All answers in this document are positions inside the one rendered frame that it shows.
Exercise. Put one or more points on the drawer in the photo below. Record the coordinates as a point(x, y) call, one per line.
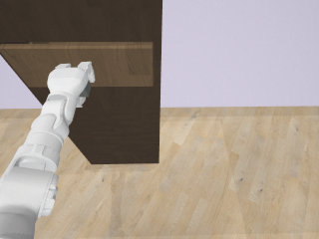
point(115, 64)

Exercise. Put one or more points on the left robot upper arm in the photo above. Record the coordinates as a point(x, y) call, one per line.
point(26, 195)

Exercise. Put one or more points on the robot left hand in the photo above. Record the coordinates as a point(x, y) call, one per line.
point(71, 80)

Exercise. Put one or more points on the robot left forearm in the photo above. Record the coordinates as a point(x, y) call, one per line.
point(42, 147)

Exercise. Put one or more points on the handle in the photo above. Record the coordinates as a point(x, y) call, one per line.
point(86, 92)

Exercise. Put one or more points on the cabinet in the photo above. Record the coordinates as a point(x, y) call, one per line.
point(116, 125)

